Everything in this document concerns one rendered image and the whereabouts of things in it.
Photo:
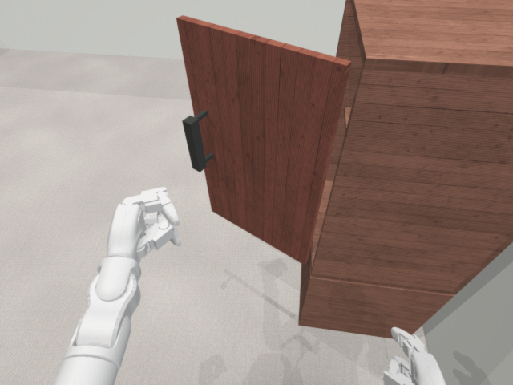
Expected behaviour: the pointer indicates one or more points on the robot left forearm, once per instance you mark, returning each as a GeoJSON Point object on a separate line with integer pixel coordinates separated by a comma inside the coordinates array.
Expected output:
{"type": "Point", "coordinates": [97, 346]}

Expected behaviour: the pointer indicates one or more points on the robot right hand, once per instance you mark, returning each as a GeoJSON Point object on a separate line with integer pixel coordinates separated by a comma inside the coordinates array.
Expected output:
{"type": "Point", "coordinates": [423, 370]}

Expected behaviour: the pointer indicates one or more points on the robot left hand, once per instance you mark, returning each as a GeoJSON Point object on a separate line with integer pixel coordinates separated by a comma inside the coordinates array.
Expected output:
{"type": "Point", "coordinates": [128, 225]}

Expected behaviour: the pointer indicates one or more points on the handle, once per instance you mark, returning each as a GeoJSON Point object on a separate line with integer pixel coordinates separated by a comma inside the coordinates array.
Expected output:
{"type": "Point", "coordinates": [194, 141]}

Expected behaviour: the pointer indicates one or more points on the cupboard door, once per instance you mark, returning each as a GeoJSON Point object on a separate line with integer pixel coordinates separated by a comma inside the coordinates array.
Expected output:
{"type": "Point", "coordinates": [273, 110]}

